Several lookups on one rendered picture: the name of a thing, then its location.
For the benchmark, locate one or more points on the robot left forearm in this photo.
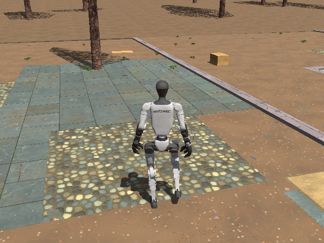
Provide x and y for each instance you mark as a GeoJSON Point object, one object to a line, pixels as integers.
{"type": "Point", "coordinates": [138, 135]}

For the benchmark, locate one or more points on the robot left upper arm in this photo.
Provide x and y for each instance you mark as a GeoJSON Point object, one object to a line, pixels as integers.
{"type": "Point", "coordinates": [143, 115]}

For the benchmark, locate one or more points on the right robot foot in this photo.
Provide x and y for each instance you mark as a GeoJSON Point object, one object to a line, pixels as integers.
{"type": "Point", "coordinates": [178, 193]}

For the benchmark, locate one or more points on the robot right shin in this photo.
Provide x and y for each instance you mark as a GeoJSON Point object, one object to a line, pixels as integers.
{"type": "Point", "coordinates": [176, 174]}

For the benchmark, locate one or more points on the robot right upper arm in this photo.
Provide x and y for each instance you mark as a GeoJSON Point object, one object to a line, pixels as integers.
{"type": "Point", "coordinates": [180, 116]}

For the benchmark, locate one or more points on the robot right forearm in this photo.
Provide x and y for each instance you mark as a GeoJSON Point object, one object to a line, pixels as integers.
{"type": "Point", "coordinates": [186, 136]}

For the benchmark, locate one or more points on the robot left hand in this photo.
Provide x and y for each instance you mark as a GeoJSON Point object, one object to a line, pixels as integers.
{"type": "Point", "coordinates": [135, 146]}

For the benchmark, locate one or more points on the robot right hand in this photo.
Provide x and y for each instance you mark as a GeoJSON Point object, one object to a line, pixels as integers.
{"type": "Point", "coordinates": [188, 149]}

